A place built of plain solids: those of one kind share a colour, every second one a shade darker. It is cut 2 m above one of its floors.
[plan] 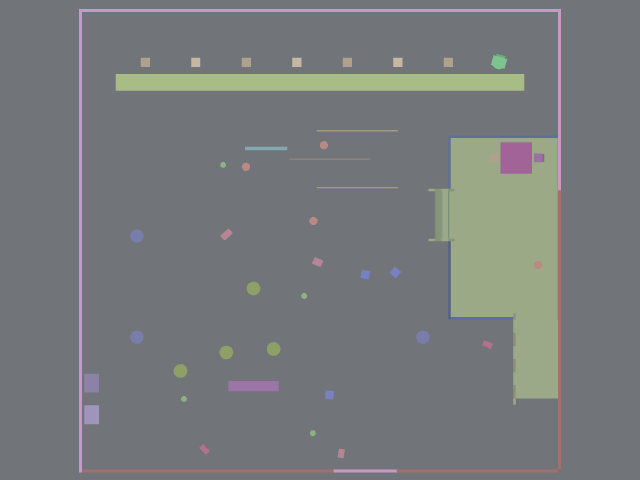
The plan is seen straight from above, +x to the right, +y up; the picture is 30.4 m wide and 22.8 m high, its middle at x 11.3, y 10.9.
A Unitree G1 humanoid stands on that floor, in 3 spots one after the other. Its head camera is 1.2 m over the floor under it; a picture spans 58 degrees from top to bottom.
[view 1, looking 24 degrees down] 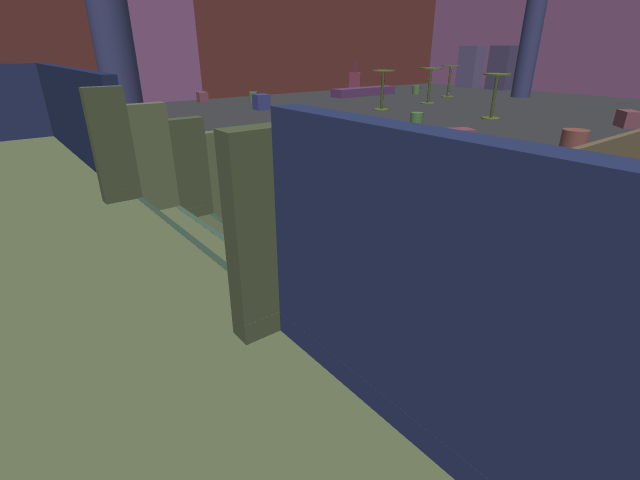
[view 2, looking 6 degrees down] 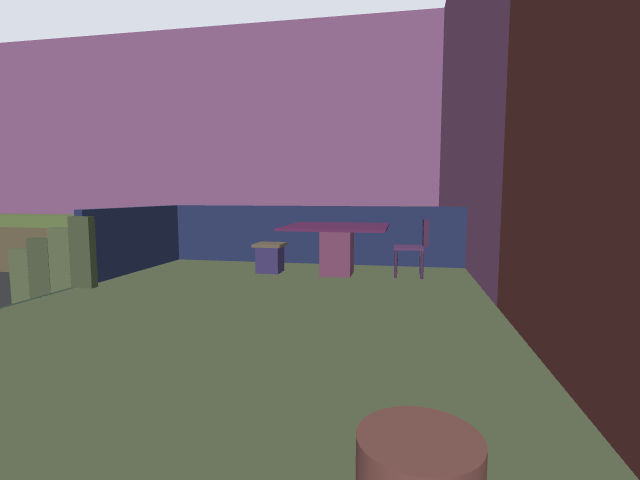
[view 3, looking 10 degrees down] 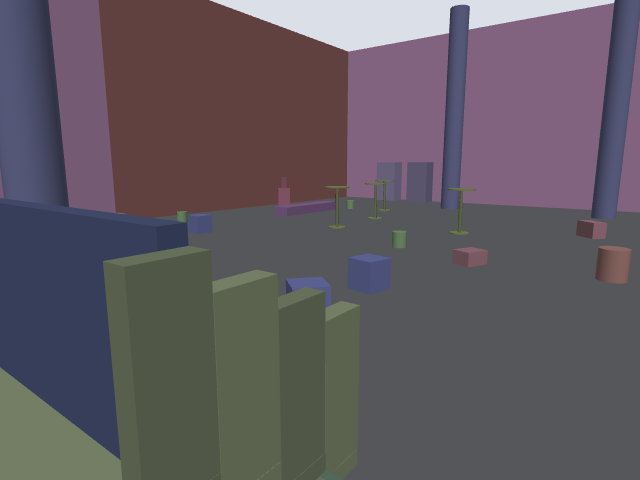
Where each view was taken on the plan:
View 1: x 18.39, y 14.76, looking -128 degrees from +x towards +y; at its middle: con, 1.57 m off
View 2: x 21.60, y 8.42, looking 101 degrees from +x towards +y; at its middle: table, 6.30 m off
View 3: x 18.29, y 12.09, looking -143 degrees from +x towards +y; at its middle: ground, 9.44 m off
